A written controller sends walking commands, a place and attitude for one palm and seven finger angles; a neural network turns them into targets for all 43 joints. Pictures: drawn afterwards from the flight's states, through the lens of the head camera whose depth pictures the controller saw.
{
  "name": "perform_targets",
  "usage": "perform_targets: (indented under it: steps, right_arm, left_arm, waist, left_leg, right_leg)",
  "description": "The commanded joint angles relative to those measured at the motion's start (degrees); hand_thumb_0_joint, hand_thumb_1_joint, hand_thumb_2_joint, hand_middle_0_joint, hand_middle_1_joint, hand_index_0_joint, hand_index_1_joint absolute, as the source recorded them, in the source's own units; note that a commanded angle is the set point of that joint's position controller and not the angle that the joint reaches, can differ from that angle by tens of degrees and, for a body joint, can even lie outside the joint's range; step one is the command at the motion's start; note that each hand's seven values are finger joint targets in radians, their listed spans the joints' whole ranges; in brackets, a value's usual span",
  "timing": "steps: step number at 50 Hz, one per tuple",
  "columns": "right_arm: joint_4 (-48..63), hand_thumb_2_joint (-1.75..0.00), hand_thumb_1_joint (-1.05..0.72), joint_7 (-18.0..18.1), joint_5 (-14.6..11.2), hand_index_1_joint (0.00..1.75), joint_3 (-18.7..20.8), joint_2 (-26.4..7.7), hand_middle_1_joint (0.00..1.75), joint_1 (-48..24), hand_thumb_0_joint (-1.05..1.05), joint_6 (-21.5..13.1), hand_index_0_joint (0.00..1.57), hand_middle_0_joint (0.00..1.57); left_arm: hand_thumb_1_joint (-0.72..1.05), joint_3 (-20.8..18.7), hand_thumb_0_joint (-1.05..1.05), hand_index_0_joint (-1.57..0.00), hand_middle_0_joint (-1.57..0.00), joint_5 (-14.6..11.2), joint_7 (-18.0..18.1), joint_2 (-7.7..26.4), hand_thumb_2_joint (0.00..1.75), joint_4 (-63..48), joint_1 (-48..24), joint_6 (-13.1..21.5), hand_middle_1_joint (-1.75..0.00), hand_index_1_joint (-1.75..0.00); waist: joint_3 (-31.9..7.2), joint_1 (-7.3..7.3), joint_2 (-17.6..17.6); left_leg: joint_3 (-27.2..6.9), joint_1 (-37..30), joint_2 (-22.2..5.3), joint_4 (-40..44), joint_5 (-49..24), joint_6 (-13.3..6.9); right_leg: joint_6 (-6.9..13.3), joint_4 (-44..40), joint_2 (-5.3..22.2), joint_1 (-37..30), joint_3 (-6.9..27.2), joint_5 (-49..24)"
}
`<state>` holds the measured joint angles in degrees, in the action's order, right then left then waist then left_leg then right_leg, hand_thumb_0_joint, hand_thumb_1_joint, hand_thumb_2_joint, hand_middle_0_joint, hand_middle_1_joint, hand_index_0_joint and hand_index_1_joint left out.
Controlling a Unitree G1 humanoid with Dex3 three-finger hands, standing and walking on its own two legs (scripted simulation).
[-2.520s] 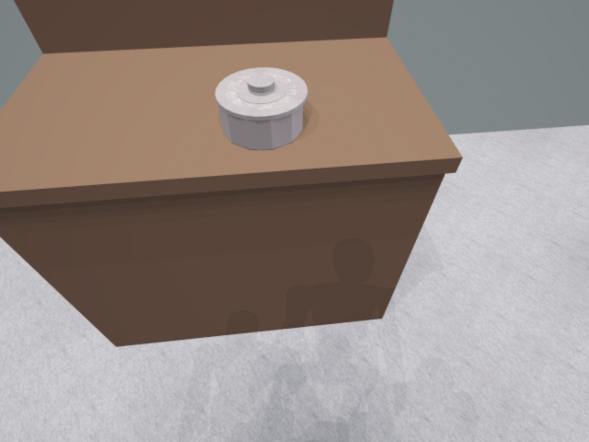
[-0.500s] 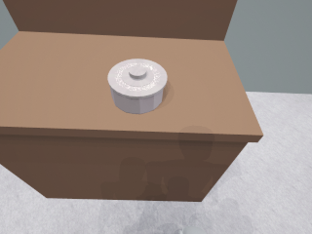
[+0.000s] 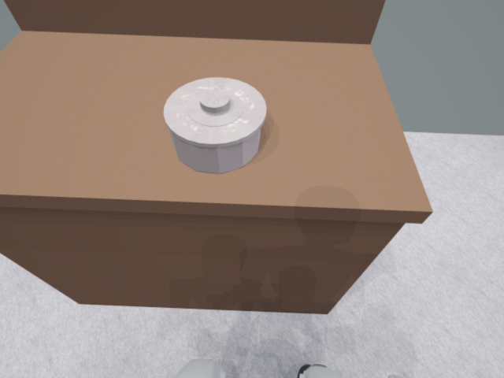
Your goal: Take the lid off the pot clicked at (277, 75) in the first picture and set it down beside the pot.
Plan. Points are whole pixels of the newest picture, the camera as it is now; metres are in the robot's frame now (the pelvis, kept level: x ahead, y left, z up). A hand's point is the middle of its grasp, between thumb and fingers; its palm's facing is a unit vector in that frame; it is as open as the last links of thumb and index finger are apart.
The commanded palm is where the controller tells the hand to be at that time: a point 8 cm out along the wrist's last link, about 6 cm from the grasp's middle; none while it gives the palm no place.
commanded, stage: come to a stop and stand still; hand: left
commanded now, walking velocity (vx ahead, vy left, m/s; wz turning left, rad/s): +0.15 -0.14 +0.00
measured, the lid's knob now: (214, 100) +0.52 +0.12 +0.13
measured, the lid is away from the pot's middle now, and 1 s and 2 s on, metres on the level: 0.00 0.00 0.00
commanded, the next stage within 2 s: look again from close up in 0.40 s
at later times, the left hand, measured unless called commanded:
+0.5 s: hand out of the picture +0.02 +0.22 -0.16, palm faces -0.03 -0.99 -0.15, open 7.4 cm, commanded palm none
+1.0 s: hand out of the picture +0.02 +0.13 -0.15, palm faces +0.00 -0.96 -0.28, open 7.3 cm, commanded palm none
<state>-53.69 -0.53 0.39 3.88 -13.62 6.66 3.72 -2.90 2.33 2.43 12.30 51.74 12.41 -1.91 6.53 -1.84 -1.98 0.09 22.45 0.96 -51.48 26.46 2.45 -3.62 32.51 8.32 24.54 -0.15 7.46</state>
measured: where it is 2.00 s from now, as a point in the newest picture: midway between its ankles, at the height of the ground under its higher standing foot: outside the picture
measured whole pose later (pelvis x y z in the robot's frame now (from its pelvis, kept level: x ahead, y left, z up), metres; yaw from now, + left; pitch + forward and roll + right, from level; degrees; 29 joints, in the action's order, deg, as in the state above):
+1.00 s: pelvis -0.01 -0.05 +0.01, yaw -1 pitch -2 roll +2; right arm -60.6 1.4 0.6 0.4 -11.1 16.1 0.4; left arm 0.1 0.3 2.0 7.9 61.2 15.5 1.4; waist 1.4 1.7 4.4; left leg -0.6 12.2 -3.7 -29.9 15.9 3.7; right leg 3.3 33.7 -0.5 9.2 -3.3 22.9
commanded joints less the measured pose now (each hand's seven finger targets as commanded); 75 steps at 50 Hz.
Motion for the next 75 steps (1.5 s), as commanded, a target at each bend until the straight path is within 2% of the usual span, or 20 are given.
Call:
perform_targets:
  steps: [1,2,3,4,5,9,13,19,24,25,26,27,28,31,33,35,39,43,58,75]
  right_arm:
    - [-0.6,-0.90,-0.90,0.4,0.0,0.30,0.6,-3.2,0.30,16.2,0.00,-2.9,0.20,0.20]
    - [0.1,-0.90,-0.90,0.7,0.9,0.30,1.4,-7.8,0.30,15.4,0.00,-3.5,0.20,0.20]
    - [2.6,-0.90,-0.90,1.2,1.5,0.30,1.5,-11.2,0.30,10.8,0.00,-3.2,0.20,0.20]
    - [4.6,-0.90,-0.90,1.6,2.0,0.30,1.1,-10.9,0.30,6.1,0.00,-3.0,0.20,0.20]
    - [3.6,-0.90,-0.90,1.9,2.2,0.30,0.4,-8.4,0.30,5.0,0.00,-3.8,0.20,0.20]
    - [2.3,-0.90,-0.90,3.0,0.9,0.30,-0.8,-4.8,0.30,6.5,0.00,-5.5,0.20,0.20]
    - [-1.5,-0.90,-0.90,4.2,0.8,0.30,-0.7,-4.2,0.30,15.3,0.00,-5.8,0.20,0.20]
    - [-4.4,-0.90,-0.90,4.9,1.1,0.30,-0.8,-3.3,0.30,19.7,0.00,-6.0,0.20,0.20]
    - [-6.2,-0.90,-0.90,4.3,1.2,0.30,-0.9,-2.8,0.30,19.1,0.00,-5.6,0.20,0.20]
    - [-4.2,-0.90,-0.90,2.6,0.7,0.30,-0.2,-9.7,0.30,10.9,0.00,-5.9,0.20,0.20]
    - [-1.2,-0.90,-0.90,1.7,1.1,0.30,-1.2,-4.2,0.30,9.9,0.00,-4.9,0.20,0.20]
    - [-0.9,-0.90,-0.90,1.4,1.5,0.30,-1.0,-5.3,0.30,11.0,0.00,-5.1,0.20,0.20]
    - [-2.0,-0.90,-0.90,1.5,1.4,0.30,-1.4,-3.4,0.30,15.0,0.00,-5.0,0.20,0.20]
    - [-2.1,-0.90,-0.90,1.8,0.5,0.30,-2.7,1.4,0.30,16.8,0.00,-5.1,0.20,0.20]
    - [-2.5,-0.90,-0.90,1.7,0.3,0.30,-3.2,2.7,0.30,18.4,0.00,-5.4,0.20,0.20]
    - [-2.7,-0.90,-0.90,2.0,0.4,0.30,-2.6,0.1,0.30,17.8,0.00,-5.0,0.20,0.20]
    - [-4.0,-0.90,-0.90,2.3,0.5,0.30,-2.9,0.5,0.30,16.2,0.00,-4.9,0.20,0.20]
    - [-4.8,-0.90,-0.90,2.2,0.4,0.30,-3.0,1.0,0.30,14.2,0.00,-4.0,0.20,0.20]
    - [-7.7,-0.90,-0.90,2.7,0.0,0.30,-3.1,1.2,0.30,12.1,0.00,-4.2,0.20,0.20]
    - [-10.3,-0.90,-0.90,2.9,0.0,0.30,-3.0,1.4,0.30,12.7,0.00,-5.1,0.20,0.20]
  left_arm:
    - [0.90,-2.7,0.00,-0.20,-0.20,-0.3,-0.1,9.8,0.90,-4.9,-1.8,-1.0,-0.30,-0.30]
    - [0.90,-1.7,0.00,-0.20,-0.20,-1.0,-0.2,4.7,0.90,-5.3,-0.4,-1.2,-0.30,-0.30]
    - [0.90,-1.0,0.00,-0.20,-0.20,-1.2,0.1,3.3,0.90,-5.5,-1.4,-1.4,-0.30,-0.30]
    - [0.90,-1.5,0.00,-0.20,-0.20,-1.2,-0.3,4.9,0.90,-5.7,-0.6,-1.3,-0.30,-0.30]
    - [0.90,-1.8,0.00,-0.20,-0.20,-0.6,-0.5,4.9,0.90,-3.4,-0.9,-1.4,-0.30,-0.30]
    - [0.90,-1.7,0.00,-0.20,-0.20,-0.7,-2.3,5.0,0.90,2.1,5.8,0.0,-0.30,-0.30]
    - [0.90,-1.7,0.00,-0.20,-0.20,-0.5,-2.4,5.2,0.90,1.6,5.0,-0.4,-0.30,-0.30]
    - [0.90,-1.2,0.00,-0.20,-0.20,-1.0,-2.3,3.5,0.90,1.0,2.5,-0.7,-0.30,-0.30]
    - [0.90,0.1,0.00,-0.20,-0.20,-1.7,-2.2,0.8,0.90,1.8,0.3,0.0,-0.30,-0.30]
    - [0.90,0.4,0.00,-0.20,-0.20,-1.1,-0.9,3.7,0.90,6.4,6.7,0.8,-0.30,-0.30]
    - [0.90,1.2,0.00,-0.20,-0.20,-0.8,-1.1,4.1,0.90,4.2,8.8,0.7,-0.30,-0.30]
    - [0.90,0.9,0.00,-0.20,-0.20,-0.7,-1.2,3.1,0.90,4.3,10.2,0.9,-0.30,-0.30]
    - [0.90,1.1,0.00,-0.20,-0.20,-0.7,-1.1,2.9,0.90,4.8,8.1,1.7,-0.30,-0.30]
    - [0.90,1.6,0.00,-0.20,-0.20,-0.9,-0.5,3.3,0.90,5.3,7.2,3.1,-0.30,-0.30]
    - [0.90,2.3,0.00,-0.20,-0.20,-1.3,-0.5,3.8,0.90,6.1,6.5,3.9,-0.30,-0.30]
    - [0.90,1.6,0.00,-0.20,-0.20,-1.8,-0.4,3.6,0.90,6.7,5.1,3.9,-0.30,-0.30]
    - [0.90,1.8,0.00,-0.20,-0.20,-1.9,0.1,2.5,0.90,7.3,5.0,3.6,-0.30,-0.30]
    - [0.90,1.7,0.00,-0.20,-0.20,-1.8,0.2,3.3,0.90,7.5,5.4,3.8,-0.30,-0.30]
    - [0.90,0.7,0.00,-0.20,-0.20,-1.8,0.2,4.1,0.90,9.0,9.1,4.3,-0.30,-0.30]
    - [0.90,1.0,0.00,-0.20,-0.20,-1.8,0.0,1.5,0.90,10.5,10.2,3.9,-0.30,-0.30]
  waist:
    - [-9.2,5.81,-4.7]
    - [-5.8,6.26,15.2]
    - [-0.3,5.73,22.9]
    - [2.3,3.21,16.1]
    - [1.4,2.94,17.4]
    - [-2.1,1.12,5.6]
    - [-5.2,3.77,9.0]
    - [-5.2,4.66,8.4]
    - [-6.4,5.04,11.9]
    - [-8.7,0.53,17.0]
    - [-8.4,-0.57,13.3]
    - [-9.9,0.06,18.0]
    - [-10.1,2.45,16.7]
    - [-6.4,3.09,2.2]
    - [-8.5,4.54,4.8]
    - [-9.3,4.29,-7.5]
    - [-2.7,3.58,0.3]
    - [0.9,3.64,-4.4]
    - [-2.8,2.19,-1.5]
    - [-2.2,1.70,1.4]
  left_leg:
    - [1.5,-20.2,0.0,27.1,-7.3,-1.1]
    - [-15.9,-16.2,-11.6,37.4,5.9,-3.9]
    - [-28.2,-1.3,-19.7,45.1,12.2,-7.3]
    - [-27.6,5.2,-22.0,47.4,17.3,-11.3]
    - [-26.6,3.9,-18.2,47.9,16.2,-9.5]
    - [-13.9,-9.4,-12.6,42.7,-5.0,-6.3]
    - [-13.5,-19.5,-15.2,39.2,-19.4,-6.7]
    - [-14.7,-22.1,-17.9,37.0,-33.9,-10.5]
    - [-11.6,-18.4,-15.3,36.5,-33.2,-10.9]
    - [-7.0,-7.3,-16.4,29.5,-26.5,-9.7]
    - [-5.1,1.2,-11.9,30.6,-0.8,-7.9]
    - [-5.9,-4.6,-8.8,30.1,-4.7,-7.1]
    - [-7.6,-5.0,-9.7,28.9,-8.3,-7.3]
    - [-1.7,-2.6,-4.8,19.2,-18.4,-4.2]
    - [-0.9,-7.8,-3.7,18.8,-19.7,-3.4]
    - [-0.6,-8.6,-4.8,17.9,-24.6,-2.9]
    - [-0.9,-10.2,-5.5,21.6,-26.4,-2.8]
    - [0.1,-9.7,-4.7,21.4,-18.1,-2.2]
    - [1.3,-10.9,-4.5,23.5,-17.8,-1.3]
    - [-0.6,-12.7,-6.0,26.3,-24.3,-1.8]
  right_leg:
    - [5.0,-4.4,1.8,5.8,5.0,20.5]
    - [2.0,11.6,-5.3,13.5,-0.1,24.8]
    - [0.5,18.2,-8.5,12.5,2.3,26.0]
    - [1.5,20.2,-5.8,8.5,5.4,21.1]
    - [1.2,24.3,-6.8,8.7,7.2,16.4]
    - [0.9,30.0,-8.4,10.5,5.6,5.8]
    - [0.6,30.4,-8.7,13.2,6.3,6.7]
    - [0.6,25.2,-6.8,11.2,5.5,12.2]
    - [1.7,10.1,-6.3,0.3,0.7,16.5]
    - [4.7,10.5,-3.4,-7.3,0.8,9.4]
    - [4.4,5.4,-8.2,-13.5,-3.0,16.3]
    - [4.8,3.5,-9.2,-9.6,-3.2,12.4]
    - [5.2,0.7,-8.6,-10.2,-2.8,14.1]
    - [8.0,-6.2,-2.0,-11.0,4.6,-0.4]
    - [7.9,-4.8,0.3,-10.7,3.6,-11.4]
    - [7.2,-3.0,-1.8,-12.5,2.5,-15.6]
    - [6.1,-4.2,-2.8,-9.1,2.0,-9.4]
    - [6.7,-9.0,-1.2,-7.1,4.7,-5.0]
    - [5.6,-11.9,-0.4,-15.1,5.3,-16.9]
    - [6.1,-10.6,-2.9,-13.4,2.0,-7.3]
